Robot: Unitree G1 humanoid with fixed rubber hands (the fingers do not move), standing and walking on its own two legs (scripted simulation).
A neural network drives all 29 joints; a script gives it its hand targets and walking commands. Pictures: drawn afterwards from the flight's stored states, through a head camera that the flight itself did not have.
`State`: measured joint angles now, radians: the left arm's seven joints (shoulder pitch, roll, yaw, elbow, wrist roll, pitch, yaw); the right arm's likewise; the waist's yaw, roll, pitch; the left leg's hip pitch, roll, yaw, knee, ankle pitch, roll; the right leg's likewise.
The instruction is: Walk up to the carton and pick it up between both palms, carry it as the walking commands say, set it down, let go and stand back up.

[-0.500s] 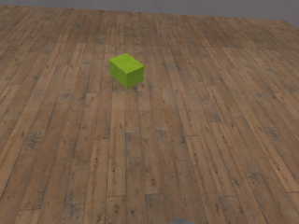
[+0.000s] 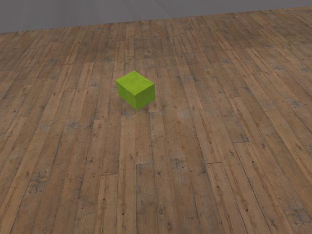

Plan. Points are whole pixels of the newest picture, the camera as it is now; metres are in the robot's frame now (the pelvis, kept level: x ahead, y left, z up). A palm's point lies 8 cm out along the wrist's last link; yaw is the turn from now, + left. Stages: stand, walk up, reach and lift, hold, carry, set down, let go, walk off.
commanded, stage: walk up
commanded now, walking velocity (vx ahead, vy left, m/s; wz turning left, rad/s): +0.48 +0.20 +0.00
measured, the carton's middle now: (135, 89) +1.47 +0.18 -0.69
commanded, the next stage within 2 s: none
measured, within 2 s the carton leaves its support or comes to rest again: neither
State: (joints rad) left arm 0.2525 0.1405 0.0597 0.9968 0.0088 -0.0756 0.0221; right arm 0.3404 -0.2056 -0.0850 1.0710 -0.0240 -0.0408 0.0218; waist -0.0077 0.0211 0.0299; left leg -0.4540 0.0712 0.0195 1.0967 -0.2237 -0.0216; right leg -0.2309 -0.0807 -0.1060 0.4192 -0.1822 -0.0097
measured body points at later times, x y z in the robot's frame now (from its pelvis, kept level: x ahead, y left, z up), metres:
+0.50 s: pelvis +0.19 +0.12 -0.01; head +0.20 +0.16 +0.44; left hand +0.16 +0.34 -0.18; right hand +0.28 -0.11 -0.13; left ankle +0.25 +0.20 -0.75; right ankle +0.14 -0.06 -0.66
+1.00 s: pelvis +0.39 +0.08 -0.01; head +0.43 +0.10 +0.44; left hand +0.53 +0.29 -0.16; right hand +0.25 -0.13 -0.13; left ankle +0.26 +0.20 -0.75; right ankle +0.52 -0.06 -0.72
